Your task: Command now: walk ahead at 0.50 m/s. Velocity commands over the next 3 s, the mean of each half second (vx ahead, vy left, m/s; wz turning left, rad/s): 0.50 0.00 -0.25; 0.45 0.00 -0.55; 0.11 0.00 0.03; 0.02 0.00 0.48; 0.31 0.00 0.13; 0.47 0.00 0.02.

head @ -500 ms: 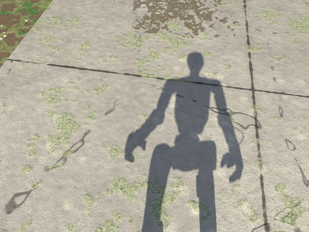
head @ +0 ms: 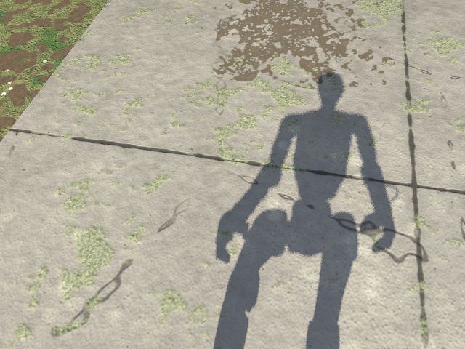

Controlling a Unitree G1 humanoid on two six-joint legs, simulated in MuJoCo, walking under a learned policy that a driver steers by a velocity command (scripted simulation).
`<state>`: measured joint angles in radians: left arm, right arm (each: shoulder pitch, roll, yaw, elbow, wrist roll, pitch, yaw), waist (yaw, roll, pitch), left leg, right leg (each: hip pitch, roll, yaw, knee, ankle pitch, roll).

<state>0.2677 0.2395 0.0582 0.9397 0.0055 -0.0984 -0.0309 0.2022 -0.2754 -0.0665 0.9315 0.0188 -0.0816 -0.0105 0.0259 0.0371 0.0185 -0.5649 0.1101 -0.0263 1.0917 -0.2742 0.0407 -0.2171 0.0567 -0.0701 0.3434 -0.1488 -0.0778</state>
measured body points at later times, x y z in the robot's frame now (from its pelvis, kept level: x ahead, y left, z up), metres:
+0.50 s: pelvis +0.28 +0.06 -0.01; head +0.30 +0.07 +0.44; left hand +0.37 +0.33 -0.14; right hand +0.35 -0.22 -0.12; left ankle +0.33 +0.16 -0.74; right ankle +0.20 -0.08 -0.65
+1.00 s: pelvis +0.50 -0.06 -0.01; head +0.54 -0.10 +0.43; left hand +0.75 +0.12 -0.12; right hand +0.48 -0.37 -0.14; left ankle +0.48 +0.13 -0.64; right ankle +0.53 -0.15 -0.74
